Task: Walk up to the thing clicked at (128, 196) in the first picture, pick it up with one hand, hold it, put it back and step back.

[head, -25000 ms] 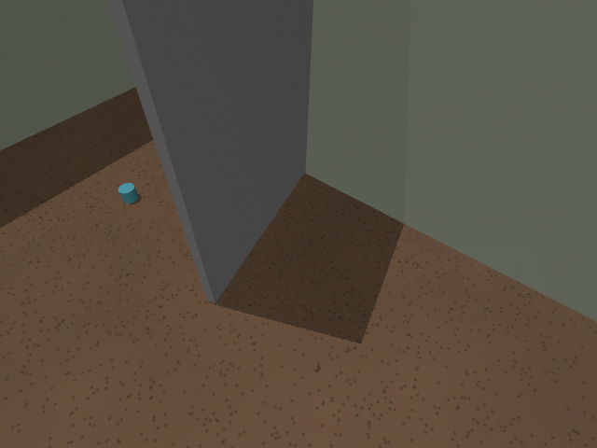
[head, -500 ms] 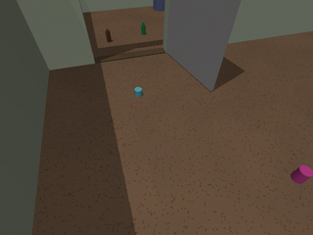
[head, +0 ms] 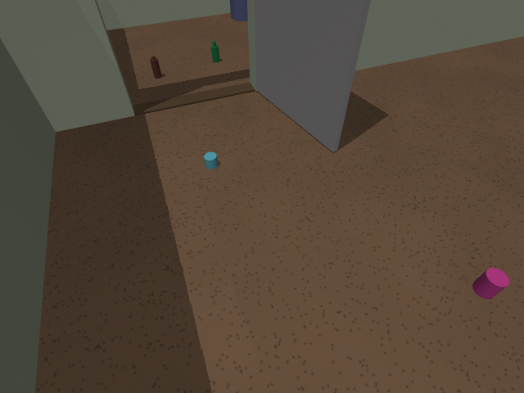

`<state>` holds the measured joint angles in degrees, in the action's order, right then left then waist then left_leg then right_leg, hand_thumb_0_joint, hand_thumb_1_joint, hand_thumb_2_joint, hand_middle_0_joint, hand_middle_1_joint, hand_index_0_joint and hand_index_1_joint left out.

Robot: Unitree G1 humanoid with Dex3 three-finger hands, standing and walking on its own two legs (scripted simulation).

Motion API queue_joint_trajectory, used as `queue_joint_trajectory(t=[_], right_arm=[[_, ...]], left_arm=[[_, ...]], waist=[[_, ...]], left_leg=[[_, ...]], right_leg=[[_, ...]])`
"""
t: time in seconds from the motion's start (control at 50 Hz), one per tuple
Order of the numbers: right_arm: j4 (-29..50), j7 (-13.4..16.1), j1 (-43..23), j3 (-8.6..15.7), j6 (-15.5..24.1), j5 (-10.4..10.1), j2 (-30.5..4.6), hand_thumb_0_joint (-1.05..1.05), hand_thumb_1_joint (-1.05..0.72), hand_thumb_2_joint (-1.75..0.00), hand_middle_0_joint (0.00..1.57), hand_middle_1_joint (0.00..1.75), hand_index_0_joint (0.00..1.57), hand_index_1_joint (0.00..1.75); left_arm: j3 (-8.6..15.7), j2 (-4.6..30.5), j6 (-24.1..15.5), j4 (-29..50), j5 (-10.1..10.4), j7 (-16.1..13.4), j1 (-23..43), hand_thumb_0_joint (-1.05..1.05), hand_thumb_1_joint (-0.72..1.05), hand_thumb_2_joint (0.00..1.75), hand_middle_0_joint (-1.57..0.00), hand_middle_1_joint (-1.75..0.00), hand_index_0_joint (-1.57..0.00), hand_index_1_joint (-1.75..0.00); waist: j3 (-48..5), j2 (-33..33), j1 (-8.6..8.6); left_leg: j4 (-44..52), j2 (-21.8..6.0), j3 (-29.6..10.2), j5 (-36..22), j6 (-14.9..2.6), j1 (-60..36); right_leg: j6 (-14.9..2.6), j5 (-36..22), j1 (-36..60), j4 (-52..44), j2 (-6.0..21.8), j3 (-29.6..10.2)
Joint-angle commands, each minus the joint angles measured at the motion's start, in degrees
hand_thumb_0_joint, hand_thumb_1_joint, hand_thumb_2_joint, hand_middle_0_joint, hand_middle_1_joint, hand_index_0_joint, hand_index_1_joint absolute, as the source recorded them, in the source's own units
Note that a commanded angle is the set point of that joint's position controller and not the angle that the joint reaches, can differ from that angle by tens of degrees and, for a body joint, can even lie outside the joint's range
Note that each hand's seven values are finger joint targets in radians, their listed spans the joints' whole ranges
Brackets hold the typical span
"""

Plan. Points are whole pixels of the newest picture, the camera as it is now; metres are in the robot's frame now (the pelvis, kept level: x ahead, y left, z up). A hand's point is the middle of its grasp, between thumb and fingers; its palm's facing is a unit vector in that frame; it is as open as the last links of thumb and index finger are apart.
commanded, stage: walk up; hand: left
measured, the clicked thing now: (210, 160) +1.42 +0.29 -0.74
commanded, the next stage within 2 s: none
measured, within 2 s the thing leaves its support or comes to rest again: neither
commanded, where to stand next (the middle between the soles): +1.05 +0.05 m, yaw +1 degrees
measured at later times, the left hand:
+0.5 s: hand (113, 366) +0.22 +0.28 -0.18, palm faces +0.06 -0.94 -0.35, open 7.4 cm
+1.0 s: hand (151, 221) +0.51 +0.27 -0.12, palm faces +0.04 -0.90 -0.43, open 7.4 cm
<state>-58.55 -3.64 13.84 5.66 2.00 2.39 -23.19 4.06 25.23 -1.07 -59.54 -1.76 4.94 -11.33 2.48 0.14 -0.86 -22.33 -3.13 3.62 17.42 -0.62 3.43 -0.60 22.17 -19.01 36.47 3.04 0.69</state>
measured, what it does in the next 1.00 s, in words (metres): walks ahead: right foot, then left foot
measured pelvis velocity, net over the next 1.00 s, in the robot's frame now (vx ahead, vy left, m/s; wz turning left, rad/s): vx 0.47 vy -0.02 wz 0.03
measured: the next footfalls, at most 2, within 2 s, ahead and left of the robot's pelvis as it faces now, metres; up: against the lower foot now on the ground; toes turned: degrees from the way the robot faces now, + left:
right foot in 0.04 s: +0.11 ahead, -0.14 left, +0.00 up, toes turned -3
left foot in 0.44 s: +0.35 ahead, +0.14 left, +0.00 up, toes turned +9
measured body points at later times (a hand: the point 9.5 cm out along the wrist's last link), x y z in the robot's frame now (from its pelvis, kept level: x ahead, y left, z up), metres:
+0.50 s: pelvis +0.22 +0.01 -0.02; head +0.24 +0.03 +0.42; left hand +0.22 +0.33 -0.15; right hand +0.35 -0.31 -0.12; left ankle +0.31 +0.14 -0.74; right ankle +0.08 -0.13 -0.72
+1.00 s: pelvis +0.47 -0.02 -0.01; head +0.48 -0.05 +0.44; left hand +0.51 +0.31 -0.10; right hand +0.55 -0.34 -0.14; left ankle +0.43 +0.12 -0.67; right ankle +0.50 -0.13 -0.74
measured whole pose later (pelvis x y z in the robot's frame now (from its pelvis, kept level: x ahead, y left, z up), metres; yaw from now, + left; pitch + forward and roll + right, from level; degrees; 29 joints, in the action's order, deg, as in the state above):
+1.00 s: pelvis +0.47 -0.02 -0.01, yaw +2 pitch -3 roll +0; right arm -51.7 -3.2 15.9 3.2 1.8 -0.4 -25.4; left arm 2.8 22.8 -5.4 -50.5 -0.1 2.6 -16.9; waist 3.7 4.9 1.5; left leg -63.7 -2.6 -1.3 21.1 -1.7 24.1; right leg -1.4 15.2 -15.4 33.2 1.9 5.0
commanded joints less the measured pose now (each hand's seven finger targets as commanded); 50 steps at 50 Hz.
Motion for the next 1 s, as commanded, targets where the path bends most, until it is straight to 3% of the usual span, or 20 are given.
queue_joint_trajectory(t=[0.0,0.02,0.04,0.06,0.16,0.36,0.42,0.44,0.46,0.48,0.5,0.58,0.68,0.76,0.8,0.82,0.84,0.86,0.92,0.98], right_arm=[[8.0,0.4,-10.1,2.0,0.5,0.2,-10.9,0.0,-0.9,-0.9,0.2,0.3,0.2,0.3],[9.4,0.4,-9.7,0.4,0.6,0.3,-7.1,0.0,-0.9,-0.9,0.2,0.3,0.2,0.3],[10.9,0.6,-9.9,0.2,0.3,-0.9,-7.3,0.0,-0.9,-0.9,0.2,0.3,0.2,0.3],[9.9,0.8,-10.5,1.5,0.3,-1.0,-12.7,0.0,-0.9,-0.9,0.2,0.3,0.2,0.3],[4.8,-0.6,0.8,1.7,0.7,-1.8,-12.9,0.0,-0.9,-0.9,0.2,0.3,0.2,0.3],[11.5,-2.3,-9.5,1.8,1.2,-0.8,-10.6,0.0,-0.9,-0.9,0.2,0.3,0.2,0.3],[7.9,-0.9,6.0,3.5,1.9,-0.1,-13.2,0.0,-0.9,-0.9,0.2,0.3,0.2,0.3],[6.4,0.0,14.9,5.3,2.3,0.9,-17.7,0.0,-0.9,-0.9,0.2,0.3,0.2,0.3],[8.5,0.4,14.5,6.1,2.7,-0.4,-22.3,0.0,-0.9,-0.9,0.2,0.3,0.2,0.3],[9.4,0.5,11.8,6.5,2.6,-2.7,-21.9,0.0,-0.9,-0.9,0.2,0.3,0.2,0.3],[10.6,1.1,7.6,5.1,2.5,-2.7,-19.1,0.0,-0.9,-0.9,0.2,0.3,0.2,0.3],[12.9,1.4,1.1,2.3,3.3,-2.4,-14.3,0.0,-0.9,-0.9,0.2,0.3,0.2,0.3],[14.4,0.7,0.3,2.5,4.1,-1.7,-16.2,0.0,-0.9,-0.9,0.2,0.3,0.2,0.3],[15.5,0.5,-3.3,2.1,3.4,-2.2,-15.9,0.0,-0.9,-0.9,0.2,0.3,0.2,0.3],[15.7,0.7,-1.9,0.9,3.1,-1.9,-12.9,0.0,-0.9,-0.9,0.2,0.3,0.2,0.3],[15.8,0.7,1.1,-0.3,3.1,-2.0,-9.5,0.0,-0.9,-0.9,0.2,0.3,0.2,0.3],[16.8,0.7,3.1,-1.2,3.0,-2.5,-7.9,0.0,-0.9,-0.9,0.2,0.3,0.2,0.3],[15.5,1.6,-0.3,0.5,2.3,-2.2,-13.9,0.0,-0.9,-0.9,0.2,0.3,0.2,0.3],[12.2,1.3,1.8,0.3,1.9,-3.3,-13.2,0.0,-0.9,-0.9,0.2,0.3,0.2,0.3],[10.5,0.1,4.7,0.7,1.2,-2.4,-12.3,0.0,-0.9,-0.9,0.2,0.3,0.2,0.3]], left_arm=[[4.7,12.3,-3.0,0.1,-0.2,-1.5,-12.8,0.0,0.9,0.9,-0.2,-0.3,-0.2,-0.3],[6.2,16.4,-3.3,-0.2,-0.9,-2.6,-19.1,0.0,0.9,0.9,-0.2,-0.3,-0.2,-0.3],[6.2,20.8,-3.9,3.2,-1.1,-3.0,-14.8,0.0,0.9,0.9,-0.2,-0.3,-0.2,-0.3],[5.5,21.1,-3.9,6.3,-0.3,-2.9,-6.4,0.0,0.9,0.9,-0.2,-0.3,-0.2,-0.3],[3.6,13.6,-5.1,8.8,1.0,-3.1,0.0,0.0,0.9,0.9,-0.2,-0.3,-0.2,-0.3],[4.0,14.8,-5.1,10.1,0.9,-3.0,-5.3,0.0,0.9,0.9,-0.2,-0.3,-0.2,-0.3],[2.6,12.9,-4.5,11.2,1.3,-3.4,-5.1,0.0,0.9,0.9,-0.2,-0.3,-0.2,-0.3],[1.2,8.6,-4.1,11.9,1.7,-3.6,-8.0,0.0,0.9,0.9,-0.2,-0.3,-0.2,-0.3],[1.2,7.3,-4.2,12.8,2.7,-3.6,-9.8,0.0,0.9,0.9,-0.2,-0.3,-0.2,-0.3],[1.6,12.7,-4.3,12.4,1.9,-4.2,-5.2,0.0,0.9,0.9,-0.2,-0.3,-0.2,-0.3],[1.1,12.9,-4.4,12.1,2.4,-4.0,-4.6,0.0,0.9,0.9,-0.2,-0.3,-0.2,-0.3],[1.4,10.4,-3.7,9.5,2.3,-2.5,-9.0,0.0,0.9,0.9,-0.2,-0.3,-0.2,-0.3],[1.8,9.3,-3.6,11.8,1.1,-0.4,-3.4,0.0,0.9,0.9,-0.2,-0.3,-0.2,-0.3],[2.9,9.8,-3.9,9.6,0.9,-0.3,-6.5,0.0,0.9,0.9,-0.2,-0.3,-0.2,-0.3],[4.4,12.3,-4.5,7.6,0.6,-1.2,-13.3,0.0,0.9,0.9,-0.2,-0.3,-0.2,-0.3],[5.8,16.0,-5.1,7.1,0.4,-2.2,-19.4,0.0,0.9,0.9,-0.2,-0.3,-0.2,-0.3],[6.1,21.0,-5.8,9.1,0.7,-3.0,-19.5,0.0,0.9,0.9,-0.2,-0.3,-0.2,-0.3],[5.3,20.9,-5.6,10.3,1.5,-3.1,-15.4,0.0,0.9,0.9,-0.2,-0.3,-0.2,-0.3],[4.0,15.5,-5.5,12.0,2.0,-3.6,-7.6,0.0,0.9,0.9,-0.2,-0.3,-0.2,-0.3],[3.4,13.6,-5.9,12.8,1.6,-3.5,-6.9,0.0,0.9,0.9,-0.2,-0.3,-0.2,-0.3]], waist=[[-4.6,-3.7,9.43],[-4.4,-18.7,12.81],[-1.5,-16.7,10.55],[5.6,-7.6,6.89],[4.4,-5.7,0.67],[4.5,-3.5,4.1],[-4.3,3.3,-3.95],[-10.1,14.6,-7.42],[-11.7,21.4,-6.43],[-11.5,10.8,-6.59],[-7.4,5.6,-4.18],[-0.5,7.6,0.49],[2.1,9.8,-0.15],[0.1,6.2,3.5],[-4.3,-2.4,7.17],[-6.9,-15.1,10.07],[-6.5,-20.5,8.1],[-3.6,-10.6,7.59],[1.9,-6.9,3.13],[2.0,-8.8,1.71]], left_leg=[[-13.7,-3.3,-0.5,20.2,-5.41,26.6],[-34.2,4.0,3.1,22.5,-3.6,38.4],[-42.8,6.3,-7.7,17.3,-1.61,41.3],[-43.5,1.1,-14.2,11.5,-1.29,38.3],[-33.3,-1.9,-11.4,-1.5,0.75,28.7],[-11.5,-2.3,-0.5,-8.8,-0.53,20.7],[-7.2,2.6,2.6,-5.9,-3.88,-1.1],[-3.5,-6.1,-10.7,4.1,-7.83,-13.0],[6.7,-19.9,-41.7,9.1,-13.94,-18.8],[8.4,-21.1,-42.5,9.0,-16.16,-14.0],[6.3,-19.3,-30.8,3.1,-14.23,-9.2],[7.1,-14.1,-11.7,-9.0,-11.82,6.6],[9.3,-13.1,-6.9,1.7,-12.8,10.4],[2.8,-10.6,-3.7,8.3,-9.72,17.6],[-14.0,-6.9,0.0,-0.5,-7.01,21.6],[-33.9,-1.6,3.5,-0.7,-4.86,27.4],[-45.8,5.5,0.4,13.1,-1.79,38.3],[-50.1,2.0,-6.6,12.9,-1.38,38.1],[-43.9,-2.3,-9.2,3.3,-1.53,33.8],[-34.9,-2.0,-6.9,-0.2,0.16,28.7]], right_leg=[[0.01,-6.2,31.5,-9.5,-2.9,4.5],[-2.5,11.4,36.0,-18.6,6.0,-10.5],[-8.74,33.0,23.4,-33.2,21.6,-39.5],[-12.65,36.7,12.8,-35.1,24.3,-41.9],[-9.91,6.1,10.4,-29.9,12.7,-12.5],[-9.39,-13.6,13.0,-22.5,11.2,-1.3],[-6.85,-32.5,8.1,3.5,6.2,4.7],[-3.99,-22.1,-3.1,22.4,1.6,6.8],[-2.13,7.5,-18.5,32.6,-9.2,1.0],[-3.18,8.2,-17.5,36.5,-4.3,-7.1],[-3.07,3.2,-17.6,36.9,-2.1,-8.8],[-1.03,-1.5,-9.8,23.5,2.4,-4.5],[0.13,-8.6,-6.8,4.4,3.7,0.0],[-0.17,-15.8,6.8,-0.9,0.6,4.6],[-1.51,-10.0,19.7,-2.7,-1.6,4.5],[-3.76,4.2,26.2,-11.5,4.6,-7.3],[-9.34,6.7,28.1,-23.6,20.6,-38.3],[-13.93,8.1,21.1,-24.5,23.4,-42.9],[-11.6,-0.5,11.6,-22.9,15.1,-20.5],[-11.4,-9.6,7.9,-22.5,11.5,-9.8]])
